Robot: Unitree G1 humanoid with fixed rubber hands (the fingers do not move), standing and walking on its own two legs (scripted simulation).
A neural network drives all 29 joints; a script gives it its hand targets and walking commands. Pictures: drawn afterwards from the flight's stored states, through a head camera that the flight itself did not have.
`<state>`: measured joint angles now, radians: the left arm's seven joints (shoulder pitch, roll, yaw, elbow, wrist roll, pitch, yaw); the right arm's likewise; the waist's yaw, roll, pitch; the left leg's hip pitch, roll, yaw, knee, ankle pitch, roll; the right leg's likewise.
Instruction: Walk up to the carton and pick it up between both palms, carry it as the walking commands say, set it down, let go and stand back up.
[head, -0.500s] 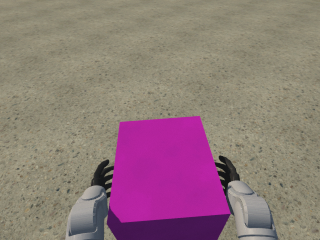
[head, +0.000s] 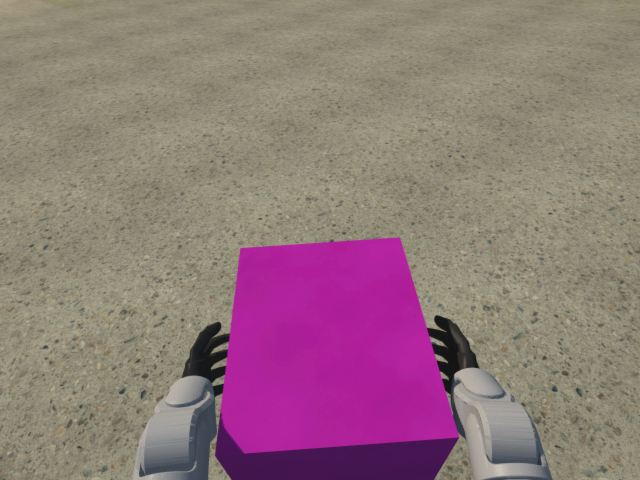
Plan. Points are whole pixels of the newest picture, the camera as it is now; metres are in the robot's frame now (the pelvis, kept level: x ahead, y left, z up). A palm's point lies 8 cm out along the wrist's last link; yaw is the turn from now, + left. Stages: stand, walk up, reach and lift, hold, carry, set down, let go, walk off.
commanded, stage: carry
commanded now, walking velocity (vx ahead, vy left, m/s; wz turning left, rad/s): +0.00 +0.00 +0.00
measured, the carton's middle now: (329, 379) +0.30 +0.00 -0.05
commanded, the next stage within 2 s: none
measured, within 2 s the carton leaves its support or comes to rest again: neither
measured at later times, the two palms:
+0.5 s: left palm (222, 379) +0.26 +0.13 +0.04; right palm (489, 369) +0.26 -0.19 +0.04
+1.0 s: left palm (249, 394) +0.24 +0.10 +0.03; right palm (518, 376) +0.25 -0.22 +0.03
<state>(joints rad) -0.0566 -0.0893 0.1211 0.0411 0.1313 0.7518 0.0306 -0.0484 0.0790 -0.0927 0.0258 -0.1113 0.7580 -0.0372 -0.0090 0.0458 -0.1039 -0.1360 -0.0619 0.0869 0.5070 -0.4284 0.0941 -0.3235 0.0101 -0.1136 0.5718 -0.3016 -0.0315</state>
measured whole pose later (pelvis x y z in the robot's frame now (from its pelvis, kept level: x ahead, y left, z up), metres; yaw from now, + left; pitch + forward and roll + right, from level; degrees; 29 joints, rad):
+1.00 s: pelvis -0.02 -0.07 +0.00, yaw +0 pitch +3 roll +0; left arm -0.05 -0.08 0.13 0.00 0.11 0.76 0.03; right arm -0.08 0.09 -0.08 0.00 -0.10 0.79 -0.06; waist 0.00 0.01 -0.08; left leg -0.15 0.01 0.07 0.50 -0.39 0.00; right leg -0.31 0.08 -0.14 0.51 -0.25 -0.14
